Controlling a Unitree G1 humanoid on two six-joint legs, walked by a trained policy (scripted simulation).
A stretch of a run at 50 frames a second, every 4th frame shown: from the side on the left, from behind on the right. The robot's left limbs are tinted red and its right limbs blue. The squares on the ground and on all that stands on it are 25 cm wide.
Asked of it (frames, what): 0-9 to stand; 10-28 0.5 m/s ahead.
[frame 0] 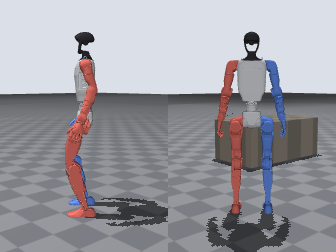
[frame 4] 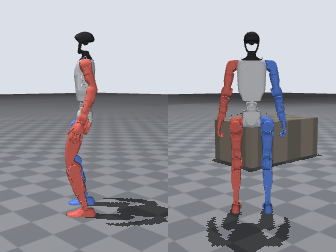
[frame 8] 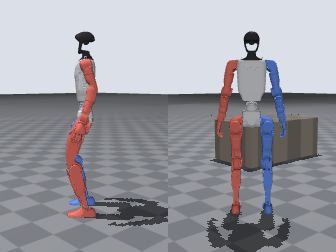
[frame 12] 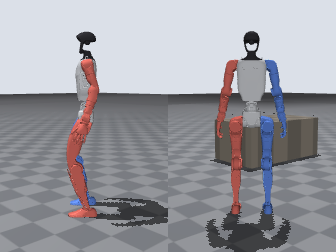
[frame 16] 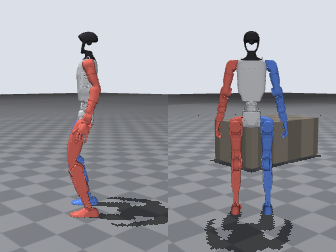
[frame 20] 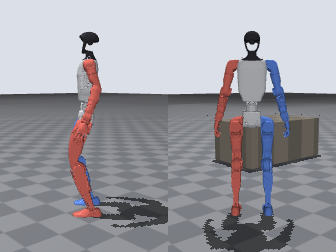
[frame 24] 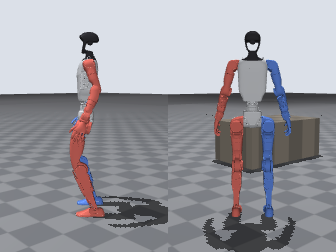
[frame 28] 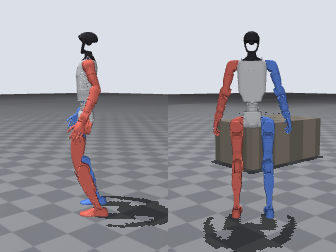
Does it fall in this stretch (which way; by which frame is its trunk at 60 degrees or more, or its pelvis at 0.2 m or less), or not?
no
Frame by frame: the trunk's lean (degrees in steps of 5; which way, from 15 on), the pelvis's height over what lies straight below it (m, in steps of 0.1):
0: 0, 0.8
4: 0, 0.8
8: 0, 0.8
12: 0, 0.8
16: 0, 0.8
20: 5, 0.8
24: 5, 0.8
28: 5, 0.8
